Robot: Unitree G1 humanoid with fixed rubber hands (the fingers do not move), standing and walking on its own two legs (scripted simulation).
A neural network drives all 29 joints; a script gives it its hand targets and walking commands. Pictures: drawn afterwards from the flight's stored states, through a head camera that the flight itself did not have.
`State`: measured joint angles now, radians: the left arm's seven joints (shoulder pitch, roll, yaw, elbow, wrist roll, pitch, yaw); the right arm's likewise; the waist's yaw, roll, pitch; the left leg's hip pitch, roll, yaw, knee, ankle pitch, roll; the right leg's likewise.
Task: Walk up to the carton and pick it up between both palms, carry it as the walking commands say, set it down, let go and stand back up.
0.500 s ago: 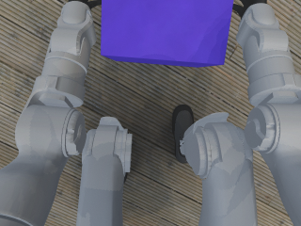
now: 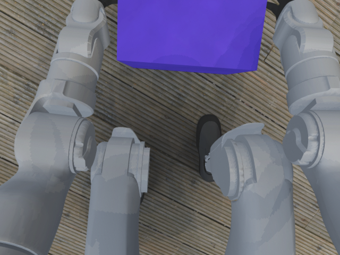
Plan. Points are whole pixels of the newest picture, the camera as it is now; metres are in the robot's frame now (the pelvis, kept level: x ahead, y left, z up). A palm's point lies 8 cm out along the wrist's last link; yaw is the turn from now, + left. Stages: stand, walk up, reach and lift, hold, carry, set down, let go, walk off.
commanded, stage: set down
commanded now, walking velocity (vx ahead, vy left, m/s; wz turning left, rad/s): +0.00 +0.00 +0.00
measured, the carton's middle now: out of the picture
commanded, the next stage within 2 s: none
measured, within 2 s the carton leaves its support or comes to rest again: neither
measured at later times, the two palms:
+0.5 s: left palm (95, 3) +0.54 +0.10 -0.18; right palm (288, 9) +0.51 -0.24 -0.17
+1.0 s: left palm (94, 2) +0.54 +0.11 -0.18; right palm (288, 9) +0.51 -0.24 -0.17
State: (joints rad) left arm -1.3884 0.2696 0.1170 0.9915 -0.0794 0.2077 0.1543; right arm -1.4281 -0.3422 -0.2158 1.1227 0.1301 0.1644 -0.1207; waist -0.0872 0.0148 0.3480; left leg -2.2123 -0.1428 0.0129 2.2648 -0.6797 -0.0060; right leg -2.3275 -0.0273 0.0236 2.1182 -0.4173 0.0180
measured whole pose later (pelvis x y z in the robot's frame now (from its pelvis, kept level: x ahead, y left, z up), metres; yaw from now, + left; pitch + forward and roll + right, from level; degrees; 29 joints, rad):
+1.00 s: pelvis -0.01 +0.00 -0.01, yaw +0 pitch +31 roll -1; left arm -1.47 0.29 0.12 1.07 -0.03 0.17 0.06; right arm -1.50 -0.38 -0.25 1.25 0.12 0.10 -0.07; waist -0.07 0.00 0.46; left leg -2.16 -0.14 0.01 2.31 -0.68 -0.01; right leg -2.28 -0.03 0.02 2.15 -0.41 0.01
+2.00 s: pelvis +0.00 +0.00 +0.04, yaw -1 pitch +37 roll +1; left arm -1.39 0.39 0.08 0.96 -0.17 0.18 0.10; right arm -1.33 -0.38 -0.23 0.99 0.18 0.12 -0.08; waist -0.07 0.03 0.27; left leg -2.11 -0.10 0.01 2.14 -0.68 0.00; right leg -2.24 0.00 0.02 2.00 -0.41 0.02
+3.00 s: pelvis +0.04 -0.01 +0.29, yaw -2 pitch +43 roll +2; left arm -1.11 0.31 0.27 0.88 0.03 0.16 -0.04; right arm -1.04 -0.24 -0.37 0.82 -0.02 0.15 0.00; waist -0.06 0.02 -0.05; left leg -1.48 -0.07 -0.04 1.10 -0.38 -0.01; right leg -1.57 0.01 0.03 1.00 -0.19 0.00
